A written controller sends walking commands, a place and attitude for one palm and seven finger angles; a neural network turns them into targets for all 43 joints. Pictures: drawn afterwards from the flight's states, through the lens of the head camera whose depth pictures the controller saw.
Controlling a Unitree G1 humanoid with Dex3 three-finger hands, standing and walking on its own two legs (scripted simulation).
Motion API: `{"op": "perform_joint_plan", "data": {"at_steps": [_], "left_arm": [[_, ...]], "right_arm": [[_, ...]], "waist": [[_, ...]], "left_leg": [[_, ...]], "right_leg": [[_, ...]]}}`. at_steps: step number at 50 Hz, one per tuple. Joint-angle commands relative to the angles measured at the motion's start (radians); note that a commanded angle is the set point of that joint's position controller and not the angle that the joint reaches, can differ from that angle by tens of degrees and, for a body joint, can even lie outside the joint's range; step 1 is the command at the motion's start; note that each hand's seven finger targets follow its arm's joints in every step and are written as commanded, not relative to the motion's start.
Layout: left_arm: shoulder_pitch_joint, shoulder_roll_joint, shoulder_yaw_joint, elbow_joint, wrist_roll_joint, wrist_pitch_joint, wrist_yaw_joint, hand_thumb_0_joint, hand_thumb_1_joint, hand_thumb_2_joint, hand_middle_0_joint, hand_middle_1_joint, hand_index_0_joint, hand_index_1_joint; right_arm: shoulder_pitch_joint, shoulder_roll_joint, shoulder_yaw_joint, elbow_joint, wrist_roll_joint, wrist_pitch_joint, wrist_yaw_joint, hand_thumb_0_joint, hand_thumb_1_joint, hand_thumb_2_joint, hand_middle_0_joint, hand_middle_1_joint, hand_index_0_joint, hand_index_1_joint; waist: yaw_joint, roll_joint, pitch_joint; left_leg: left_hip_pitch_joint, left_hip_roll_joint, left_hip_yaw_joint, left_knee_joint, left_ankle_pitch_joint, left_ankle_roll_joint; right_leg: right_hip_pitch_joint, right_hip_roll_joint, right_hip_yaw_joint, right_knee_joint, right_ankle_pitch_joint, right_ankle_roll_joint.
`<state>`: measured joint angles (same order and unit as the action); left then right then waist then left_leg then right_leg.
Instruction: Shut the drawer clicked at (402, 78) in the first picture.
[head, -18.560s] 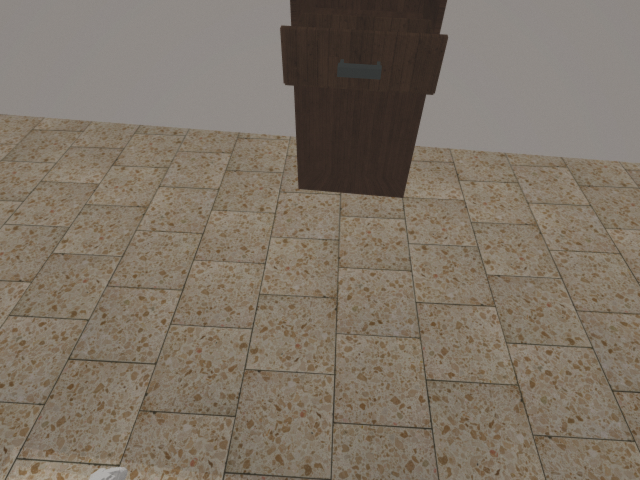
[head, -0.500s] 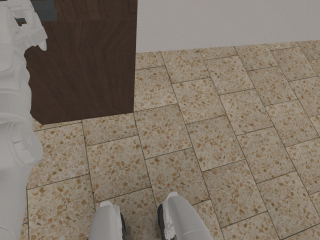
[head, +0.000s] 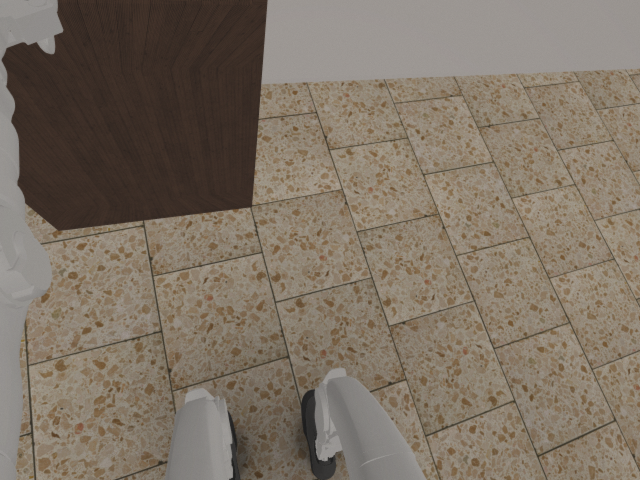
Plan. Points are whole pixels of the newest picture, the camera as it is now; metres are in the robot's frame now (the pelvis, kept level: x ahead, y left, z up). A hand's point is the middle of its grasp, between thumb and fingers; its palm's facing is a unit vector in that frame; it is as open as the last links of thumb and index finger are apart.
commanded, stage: pull the fist back off the drawer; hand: left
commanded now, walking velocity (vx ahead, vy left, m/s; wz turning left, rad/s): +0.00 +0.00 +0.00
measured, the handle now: out of the picture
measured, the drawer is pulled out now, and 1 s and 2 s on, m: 0.00 0.00 0.00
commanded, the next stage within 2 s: draw the hand back to the body in 0.66 s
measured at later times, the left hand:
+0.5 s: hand (44, 10) +0.60 +0.19 +0.10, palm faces +0.05 -1.00 -0.03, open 3.1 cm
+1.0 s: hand (11, 40) +0.54 +0.20 +0.13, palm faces +0.08 -1.00 -0.05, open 3.2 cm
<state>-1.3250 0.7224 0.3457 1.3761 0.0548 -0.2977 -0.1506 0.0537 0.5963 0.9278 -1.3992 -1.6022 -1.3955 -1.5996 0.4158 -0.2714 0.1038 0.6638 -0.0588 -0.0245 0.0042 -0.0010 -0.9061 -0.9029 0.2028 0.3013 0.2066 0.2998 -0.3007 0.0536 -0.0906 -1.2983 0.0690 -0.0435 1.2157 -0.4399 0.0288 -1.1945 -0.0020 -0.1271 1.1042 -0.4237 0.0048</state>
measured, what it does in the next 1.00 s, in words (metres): rises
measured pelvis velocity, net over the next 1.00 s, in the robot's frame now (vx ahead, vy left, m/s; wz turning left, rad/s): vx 0.06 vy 0.00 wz -0.01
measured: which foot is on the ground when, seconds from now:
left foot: down 0.00-1.00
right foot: down 0.00-1.00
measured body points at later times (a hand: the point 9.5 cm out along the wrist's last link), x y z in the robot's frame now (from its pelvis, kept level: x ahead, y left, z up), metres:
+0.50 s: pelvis +0.00 +0.01 +0.00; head +0.19 +0.05 +0.41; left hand +0.59 +0.24 +0.10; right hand -0.05 -0.24 -0.09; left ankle +0.05 +0.10 -0.63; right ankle +0.05 -0.13 -0.63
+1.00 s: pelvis +0.06 +0.00 +0.06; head +0.18 +0.00 +0.49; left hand +0.52 +0.25 +0.13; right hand +0.07 -0.26 -0.06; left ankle +0.05 +0.10 -0.63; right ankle +0.04 -0.13 -0.63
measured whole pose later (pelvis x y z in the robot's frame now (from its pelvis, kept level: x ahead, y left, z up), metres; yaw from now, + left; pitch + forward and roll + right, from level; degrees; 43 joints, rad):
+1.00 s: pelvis +0.06 +0.00 +0.06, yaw -1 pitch +21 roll -3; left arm -0.62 0.42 0.41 0.79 -0.13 -0.29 -0.18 0.02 0.87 0.90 -1.40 -1.60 -1.39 -1.60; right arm 0.42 -0.26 0.02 0.57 0.01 0.09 0.05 0.00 -0.91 -0.90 0.20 0.30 0.20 0.30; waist -0.15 0.05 -0.12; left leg -0.86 0.08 0.04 0.94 -0.45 0.02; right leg -0.80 0.02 -0.05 0.86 -0.42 0.01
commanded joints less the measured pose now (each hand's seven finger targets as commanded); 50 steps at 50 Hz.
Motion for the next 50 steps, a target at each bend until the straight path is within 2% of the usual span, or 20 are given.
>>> {"op": "perform_joint_plan", "data": {"at_steps": [1,7,11,13,16,18,19,20,23,24,26,28,31,32,35,38,40,42,46,50], "left_arm": [[-0.632,0.165,0.008,-0.248,-0.023,-0.044,0.041,0.0,0.9,0.9,-1.4,-1.6,-1.4,-1.6],[-0.627,0.198,0.043,-0.247,-0.018,-0.036,0.037,0.0,0.9,0.9,-1.4,-1.6,-1.4,-1.6],[-0.633,0.169,0.024,-0.257,-0.014,-0.026,0.04,0.0,0.9,0.9,-1.4,-1.6,-1.4,-1.6],[-0.626,0.201,0.055,-0.278,-0.008,-0.029,0.041,0.0,0.9,0.9,-1.4,-1.6,-1.4,-1.6],[-0.583,0.182,0.061,-0.268,-0.01,-0.021,0.036,0.0,0.9,0.9,-1.4,-1.6,-1.4,-1.6],[-0.552,0.171,0.066,-0.287,-0.014,-0.022,0.033,0.0,0.9,0.9,-1.4,-1.6,-1.4,-1.6],[-0.528,0.163,0.066,-0.296,-0.015,-0.02,0.032,0.0,0.9,0.9,-1.4,-1.6,-1.4,-1.6],[-0.51,0.119,0.04,-0.295,-0.019,-0.017,0.03,0.0,0.9,0.9,-1.4,-1.6,-1.4,-1.6],[-0.463,0.13,0.063,-0.354,-0.024,-0.029,0.035,0.0,0.9,0.9,-1.4,-1.6,-1.4,-1.6],[-0.451,0.096,0.05,-0.365,-0.03,-0.032,0.036,0.0,0.9,0.9,-1.4,-1.6,-1.4,-1.6],[-0.388,0.09,0.062,-0.36,-0.036,-0.032,0.04,0.0,0.9,0.9,-1.4,-1.6,-1.4,-1.6],[-0.347,0.096,0.078,-0.396,-0.039,-0.047,0.046,0.0,0.9,0.9,-1.4,-1.6,-1.4,-1.6],[-0.303,0.064,0.071,-0.411,-0.048,-0.064,0.054,0.0,0.9,0.9,-1.4,-1.6,-1.4,-1.6],[-0.302,0.076,0.084,-0.393,-0.048,-0.071,0.057,0.0,0.9,0.9,-1.4,-1.6,-1.4,-1.6],[-0.248,0.123,0.126,-0.408,-0.051,-0.092,0.054,0.0,0.9,0.9,-1.4,-1.6,-1.4,-1.6],[-0.192,0.108,0.122,-0.399,-0.058,-0.108,0.037,0.0,0.9,0.9,-1.4,-1.6,-1.4,-1.6],[-0.052,0.143,0.176,-0.514,-0.082,-0.124,0.023,0.0,0.9,0.9,-1.4,-1.6,-1.4,-1.6],[0.13,0.096,0.162,-0.624,-0.112,-0.115,0.002,0.0,0.9,0.9,-1.4,-1.6,-1.4,-1.6],[0.337,-0.024,0.109,-0.8,-0.201,-0.055,-0.035,0.0,0.9,0.9,-1.4,-1.6,-1.4,-1.6],[0.454,-0.109,0.051,-0.931,-0.25,-0.04,-0.038,0.0,0.9,0.9,-1.4,-1.6,-1.4,-1.6]], "right_arm": [[0.246,-0.224,-0.071,0.004,0.004,-0.024,-0.023,0.0,-0.9,-0.9,0.2,0.3,0.2,0.3],[0.256,-0.225,-0.07,-0.007,-0.001,-0.026,-0.019,0.0,-0.9,-0.9,0.2,0.3,0.2,0.3],[0.256,-0.225,-0.076,-0.013,-0.003,-0.019,-0.013,0.0,-0.9,-0.9,0.2,0.3,0.2,0.3],[0.266,-0.226,-0.079,-0.018,-0.006,-0.014,-0.009,0.0,-0.9,-0.9,0.2,0.3,0.2,0.3],[0.265,-0.221,-0.084,-0.023,-0.006,-0.002,0.001,0.0,-0.9,-0.9,0.2,0.3,0.2,0.3],[0.265,-0.22,-0.087,-0.028,-0.007,0.005,0.008,0.0,-0.9,-0.9,0.2,0.3,0.2,0.3],[0.265,-0.22,-0.091,-0.032,-0.005,0.01,0.01,0.0,-0.9,-0.9,0.2,0.3,0.2,0.3],[0.258,-0.216,-0.093,-0.034,-0.004,0.013,0.013,0.0,-0.9,-0.9,0.2,0.3,0.2,0.3],[0.256,-0.215,-0.098,-0.041,-0.003,0.024,0.019,0.0,-0.9,-0.9,0.2,0.3,0.2,0.3],[0.252,-0.21,-0.103,-0.042,-0.003,0.026,0.022,0.0,-0.9,-0.9,0.2,0.3,0.2,0.3],[0.249,-0.209,-0.106,-0.045,0.0,0.034,0.025,0.0,-0.9,-0.9,0.2,0.3,0.2,0.3],[0.247,-0.206,-0.11,-0.053,0.0,0.043,0.028,0.0,-0.9,-0.9,0.2,0.3,0.2,0.3],[0.236,-0.197,-0.117,-0.054,0.005,0.052,0.032,0.0,-0.9,-0.9,0.2,0.3,0.2,0.3],[0.238,-0.197,-0.115,-0.048,0.003,0.054,0.032,0.0,-0.9,-0.9,0.2,0.3,0.2,0.3],[0.232,-0.193,-0.117,-0.06,0.006,0.068,0.029,0.0,-0.9,-0.9,0.2,0.3,0.2,0.3],[0.227,-0.185,-0.119,-0.066,0.011,0.082,0.028,0.0,-0.9,-0.9,0.2,0.3,0.2,0.3],[0.218,-0.184,-0.13,-0.104,0.017,0.095,0.032,0.0,-0.9,-0.9,0.2,0.3,0.2,0.3],[0.198,-0.176,-0.142,-0.144,0.033,0.103,0.038,0.0,-0.9,-0.9,0.2,0.3,0.2,0.3],[0.136,-0.158,-0.155,-0.177,0.073,0.1,0.031,0.0,-0.9,-0.9,0.2,0.3,0.2,0.3],[0.083,-0.148,-0.157,-0.171,0.091,0.071,0.014,0.0,-0.9,-0.9,0.2,0.3,0.2,0.3]], "waist": [[-0.1,0.269,-0.497],[-0.087,0.272,-0.516],[-0.089,0.263,-0.503],[-0.075,0.288,-0.548],[-0.058,0.27,-0.537],[-0.042,0.292,-0.55],[-0.037,0.268,-0.553],[-0.04,0.269,-0.535],[-0.011,0.285,-0.57],[-0.011,0.27,-0.567],[-0.001,0.229,-0.546],[0.021,0.235,-0.57],[0.025,0.192,-0.559],[0.022,0.184,-0.534],[0.046,0.15,-0.549],[0.052,0.139,-0.548],[0.126,0.156,-0.649],[0.161,0.163,-0.72],[0.175,0.06,-0.617],[0.181,0.056,-0.486]], "left_leg": [[0.545,-0.007,-0.092,-0.167,0.042,0.014],[0.54,-0.01,-0.098,-0.156,0.062,0.013],[0.545,-0.009,-0.112,-0.164,0.031,0.011],[0.582,-0.009,-0.116,-0.157,0.082,0.007],[0.584,-0.011,-0.115,-0.16,0.095,0.004],[0.622,-0.01,-0.119,-0.168,0.125,-0.002],[0.631,-0.008,-0.126,-0.176,0.123,-0.003],[0.636,-0.009,-0.121,-0.18,0.116,-0.001],[0.684,-0.006,-0.121,-0.19,0.17,-0.007],[0.698,-0.006,-0.125,-0.194,0.176,-0.008],[0.682,-0.008,-0.107,-0.198,0.186,-0.004],[0.709,-0.011,-0.096,-0.202,0.244,-0.006],[0.704,-0.015,-0.076,-0.202,0.28,-0.002],[0.686,-0.017,-0.069,-0.196,0.284,0.001],[0.65,-0.024,-0.038,-0.197,0.329,0.007],[0.653,-0.028,-0.02,-0.193,0.395,0.007],[0.725,-0.035,-0.005,-0.221,0.481,0.001],[0.81,-0.041,0.006,-0.244,0.591,-0.002],[0.796,-0.047,0.043,-0.319,0.565,0.009],[0.85,-0.044,0.053,-0.379,0.563,0.009]], "right_leg": [[0.053,0.047,0.058,-0.154,-0.001,-0.018],[0.054,0.05,0.052,-0.138,0.006,-0.024],[0.031,0.046,0.046,-0.133,-0.003,-0.024],[0.036,0.046,0.043,-0.123,0.023,-0.027],[0.05,0.048,0.041,-0.13,0.026,-0.028],[0.048,0.049,0.035,-0.126,0.04,-0.032],[0.052,0.049,0.033,-0.126,0.04,-0.031],[0.045,0.048,0.036,-0.136,0.038,-0.03],[0.067,0.048,0.035,-0.133,0.062,-0.033],[0.071,0.048,0.033,-0.137,0.066,-0.032],[0.105,0.051,0.036,-0.154,0.071,-0.03],[0.139,0.05,0.037,-0.155,0.097,-0.032],[0.187,0.053,0.045,-0.175,0.128,-0.029],[0.189,0.054,0.049,-0.175,0.135,-0.029],[0.292,0.055,0.064,-0.187,0.193,-0.026],[0.337,0.058,0.073,-0.182,0.277,-0.024],[0.463,0.059,0.079,-0.19,0.374,-0.028],[0.553,0.063,0.082,-0.205,0.491,-0.029],[0.708,0.062,0.09,-0.284,0.598,-0.017],[0.728,0.055,0.083,-0.337,0.588,-0.014]]}}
